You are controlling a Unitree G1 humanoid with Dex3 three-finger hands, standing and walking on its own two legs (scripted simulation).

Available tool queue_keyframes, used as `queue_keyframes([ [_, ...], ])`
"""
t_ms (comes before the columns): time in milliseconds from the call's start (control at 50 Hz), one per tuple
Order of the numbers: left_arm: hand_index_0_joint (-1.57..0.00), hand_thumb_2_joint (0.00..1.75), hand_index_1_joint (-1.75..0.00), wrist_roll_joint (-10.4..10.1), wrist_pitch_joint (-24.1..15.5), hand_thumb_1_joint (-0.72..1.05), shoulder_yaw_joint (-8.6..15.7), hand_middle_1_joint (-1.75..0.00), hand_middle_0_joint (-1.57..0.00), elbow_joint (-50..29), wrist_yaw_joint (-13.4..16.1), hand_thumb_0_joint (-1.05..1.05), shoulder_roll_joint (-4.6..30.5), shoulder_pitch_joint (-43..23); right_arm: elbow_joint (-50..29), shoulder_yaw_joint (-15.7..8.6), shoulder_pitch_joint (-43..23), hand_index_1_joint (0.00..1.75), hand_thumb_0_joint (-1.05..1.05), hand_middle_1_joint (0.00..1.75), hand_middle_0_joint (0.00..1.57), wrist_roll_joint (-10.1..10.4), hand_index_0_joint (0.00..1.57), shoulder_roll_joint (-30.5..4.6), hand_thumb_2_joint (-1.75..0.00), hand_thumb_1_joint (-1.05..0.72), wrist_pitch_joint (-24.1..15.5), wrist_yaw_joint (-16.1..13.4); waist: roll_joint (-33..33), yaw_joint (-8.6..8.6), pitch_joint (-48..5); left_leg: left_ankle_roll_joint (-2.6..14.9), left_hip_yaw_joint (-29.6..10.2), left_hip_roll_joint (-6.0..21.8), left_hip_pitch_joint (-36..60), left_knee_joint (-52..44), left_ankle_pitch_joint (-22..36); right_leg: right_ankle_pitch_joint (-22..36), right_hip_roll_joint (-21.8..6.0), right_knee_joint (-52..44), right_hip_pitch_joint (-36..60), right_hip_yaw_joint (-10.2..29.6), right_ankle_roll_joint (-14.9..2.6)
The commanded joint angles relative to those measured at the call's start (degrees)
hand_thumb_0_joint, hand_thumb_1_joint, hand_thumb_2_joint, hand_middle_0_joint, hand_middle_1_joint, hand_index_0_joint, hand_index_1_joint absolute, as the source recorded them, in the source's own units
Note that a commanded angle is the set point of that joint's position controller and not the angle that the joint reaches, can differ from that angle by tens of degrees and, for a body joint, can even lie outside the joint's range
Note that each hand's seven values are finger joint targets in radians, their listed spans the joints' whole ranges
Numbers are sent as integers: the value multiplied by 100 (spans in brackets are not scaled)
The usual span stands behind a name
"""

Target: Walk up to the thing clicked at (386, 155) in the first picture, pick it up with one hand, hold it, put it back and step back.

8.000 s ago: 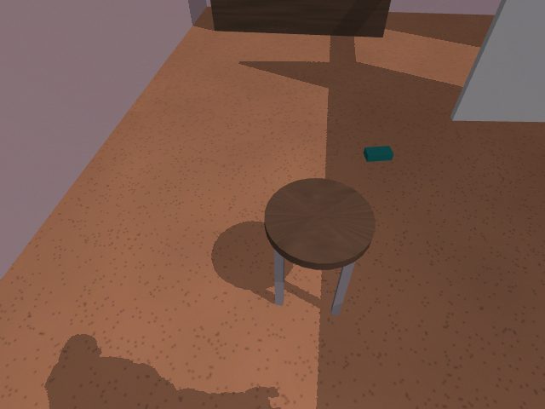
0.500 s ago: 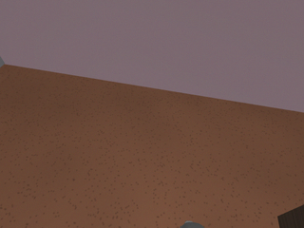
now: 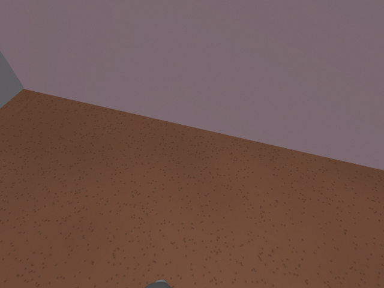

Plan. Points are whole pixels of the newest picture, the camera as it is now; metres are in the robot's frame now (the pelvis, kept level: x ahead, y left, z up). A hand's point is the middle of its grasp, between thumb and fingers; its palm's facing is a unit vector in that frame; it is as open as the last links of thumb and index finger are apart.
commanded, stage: walk up
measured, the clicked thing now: out of the picture +0.28 +1.45 -0.74
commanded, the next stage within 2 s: none
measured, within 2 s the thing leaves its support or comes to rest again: neither
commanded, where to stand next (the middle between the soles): +0.35 -0.03 m, yaw +85 degrees
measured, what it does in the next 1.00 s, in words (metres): walks ahead, turning left: left foot, then right foot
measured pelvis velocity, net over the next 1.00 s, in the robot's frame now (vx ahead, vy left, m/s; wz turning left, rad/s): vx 0.34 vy -0.09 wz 0.84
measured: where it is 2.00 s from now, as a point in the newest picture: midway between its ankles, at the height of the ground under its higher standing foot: (216, 274)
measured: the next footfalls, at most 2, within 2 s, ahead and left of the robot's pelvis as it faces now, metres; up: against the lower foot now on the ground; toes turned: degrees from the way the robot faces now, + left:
left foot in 0.02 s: +0.15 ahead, +0.12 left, +0.00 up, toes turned +6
right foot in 0.48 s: +0.40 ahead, -0.15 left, +0.00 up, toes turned +25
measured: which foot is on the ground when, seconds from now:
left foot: up 0.00-0.00, down 0.02-0.48, up 0.50-0.88, down 0.90-1.00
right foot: down 0.00-0.02, up 0.04-0.46, down 0.48-0.92, up 0.94-1.00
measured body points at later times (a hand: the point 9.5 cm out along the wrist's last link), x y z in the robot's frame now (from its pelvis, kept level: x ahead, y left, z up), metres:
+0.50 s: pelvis +0.22 -0.07 -0.01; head +0.24 -0.04 +0.44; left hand +0.24 +0.30 -0.09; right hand +0.37 -0.39 -0.09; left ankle +0.12 +0.11 -0.72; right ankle +0.36 -0.16 -0.73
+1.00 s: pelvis +0.34 -0.09 -0.01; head +0.37 -0.03 +0.43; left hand +0.14 +0.17 -0.13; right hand +0.68 -0.18 -0.10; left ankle +0.31 +0.02 -0.73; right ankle +0.39 -0.19 -0.67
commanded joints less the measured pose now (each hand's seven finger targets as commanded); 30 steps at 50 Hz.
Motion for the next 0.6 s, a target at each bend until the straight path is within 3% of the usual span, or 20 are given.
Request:
queue_keyframes([
  [0, -20, 90, -30, 37, 68, 90, 312, -30, -20, -1000, 53, 0, 870, -826, -113, -714, 1480, 30, 0, 30, 20, -51, 20, -1841, -90, -90, -29, -257, 1388, -817, -442, 752, -1693, 110, 3127, -1347, -2127, -1069, -19, 2978, -3052, -418, -423],
  [20, -20, 90, -30, -40, 107, 90, 211, -30, -20, -1192, 41, 0, 635, -978, -283, -702, 1491, 30, 0, 30, 20, -129, 20, -2131, -90, -90, -106, -341, 1710, -600, -83, 1225, -4408, 1252, 2853, -2346, -2597, -1267, 494, 3833, -3976, 158, -196],
  [40, -20, 90, -30, -53, 39, 90, 233, -30, -20, -1294, 51, 0, 1041, -956, -433, -703, 1160, 30, 0, 30, 20, 21, 20, -2342, -90, -90, -141, -361, 1381, -420, -51, 1813, -5945, 1691, 2359, -3167, -3153, -1508, 367, 3955, -3849, 1081, -285],
  [60, -20, 90, -30, -45, -8, 90, 249, -30, -20, -1147, 51, 0, 1268, -936, -502, -653, 751, 30, 0, 30, 20, 42, 20, -2213, -90, -90, -171, -413, 857, -239, 119, 1685, -5463, 1511, 2063, -3174, -3187, -1168, 151, 3785, -3615, 1357, -269],
  [100, -20, 90, -30, -87, 11, 90, 328, -30, -20, -915, 46, 0, 1371, -809, -565, -470, 452, 30, 0, 30, 20, 25, 20, -1863, -90, -90, -197, -493, 536, -85, -141, 1360, -4025, 1073, 1888, -2688, -2290, -796, -51, 3261, -3096, 1270, -211],
  [140, -20, 90, -30, -52, 123, 90, 395, -30, -20, -830, 12, 0, 1433, -803, -565, -401, 425, 30, 0, 30, 20, 60, 20, -1745, -90, -90, -239, -513, 656, -18, -141, 1144, -3437, 736, 1230, -2612, -1950, -296, -5, 2742, -2450, 1170, -176],
  [220, -20, 90, -30, 26, 270, 90, 484, -30, -20, -1018, -107, 0, 1257, -1048, -587, -409, 689, 30, 0, 30, 20, 40, 20, -1701, -90, -90, -301, -569, 516, -39, -143, 1039, -3006, 443, 1266, -2471, -1398, 492, 166, 2174, -2418, 1110, -85],
  [280, -20, 90, -30, 10, 283, 90, 526, -30, -20, -1245, -160, 0, 1117, -1418, -606, -442, 885, 30, 0, 30, 20, 8, 20, -1761, -90, -90, -331, -633, 586, -147, -162, 1059, -2915, 387, 1479, -2245, -888, 583, 183, 1646, -2497, 1113, -46],
  [360, -20, 90, -30, -48, 239, 90, 578, -30, -20, -1409, -175, 0, 1033, -1799, -676, -481, 823, 30, 0, 30, 20, -46, 20, -1873, -90, -90, -324, -697, 870, -235, -40, 1060, -3043, 430, 1277, -1852, -253, 257, 217, 979, -2179, 1154, -116],
  [400, -20, 90, -30, -110, 166, 90, 596, -30, -20, -1256, -91, 0, 972, -1266, -788, -447, 341, 30, 0, 30, 20, -73, 20, -1838, -90, -90, -291, -716, 1040, 146, -257, 812, -2833, 271, 802, -1196, 1012, 317, 265, 304, -1062, 1132, -247],
  [420, -20, 90, -30, -128, 132, 90, 642, -30, -20, -1041, -26, 0, 990, -695, -844, -377, 149, 30, 0, 30, 20, -68, 20, -1677, -90, -90, -252, -729, 814, 516, -428, 561, -2564, 14, 195, -591, 1344, 804, 278, -308, 69, 1090, -382],
  [440, -20, 90, -30, -73, 107, 90, 726, -30, -20, -895, 60, 0, 1265, -93, -834, -246, 174, 30, 0, 30, 20, -36, 20, -1323, -90, -90, -225, -748, 206, 835, -782, 278, -2009, -409, -266, 523, 887, 884, 56, -700, 1029, 1311, -475],
  [460, -20, 90, -30, 14, 85, 90, 821, -30, -20, -806, 133, 0, 1707, 315, -838, -108, 493, 30, 0, 30, 20, 13, 20, -802, -90, -90, -181, -768, -1392, 926, -1206, 130, -1292, -947, -1253, 1958, -1380, -369, -1095, -1180, 1877, 2483, -490],
  [480, -20, 90, -30, 60, 72, 90, 787, -30, -20, -1015, 159, 0, 1936, -277, -855, -109, 661, 30, 0, 30, 20, 40, 20, -862, -90, -90, -126, -820, -1843, 552, -946, 8, -814, -969, -1977, 2759, -1925, -1402, -2242, -2036, 1397, 4153, -761],
  [500, -20, 90, -30, 14, 132, 90, 763, -30, -20, -1099, 130, 0, 1955, -921, -716, -264, 633, 30, 0, 30, 20, -9, 20, -1373, -90, -90, -101, -876, -1814, 270, -714, 20, -762, -453, -1536, 3200, -1675, -1943, -2387, -2351, 390, 4637, -1096],
  [520, -20, 90, -30, -8, 163, 90, 678, -30, -20, -1117, 89, 0, 1643, -1060, -519, -332, 450, 30, 0, 30, 20, 21, 20, -1589, -90, -90, -110, -839, -1390, 195, -194, 15, -754, -215, -1288, 3119, -1350, -1543, -1916, -2178, -135, 3818, -1206],
  [540, -20, 90, -30, -63, 161, 90, 561, -30, -20, -1050, 99, 0, 1359, -1167, -365, -361, 632, 30, 0, 30, 20, 58, 20, -1577, -90, -90, -98, -737, -1119, 1, -88, 9, -857, -116, -1014, 2843, -1089, -1145, -1438, -1897, -296, 2807, -1151],
  [560, -20, 90, -30, -37, 150, 90, 496, -30, -20, -1012, 124, 0, 1262, -1227, -305, -301, 725, 30, 0, 30, 20, 70, 20, -1406, -90, -90, -98, -664, -1315, -30, -193, 12, -742, -121, -921, 2510, -1019, -829, -1234, -1729, -234, 2251, -1183],
  [580, -20, 90, -30, -45, 127, 90, 486, -30, -20, -899, 137, 0, 1222, -1066, -333, -267, 635, 30, 0, 30, 20, 56, 20, -1300, -90, -90, -84, -582, -1452, 14, -125, 11, -667, -81, -927, 2123, -965, -321, -1197, -1627, -200, 1942, -1215],
])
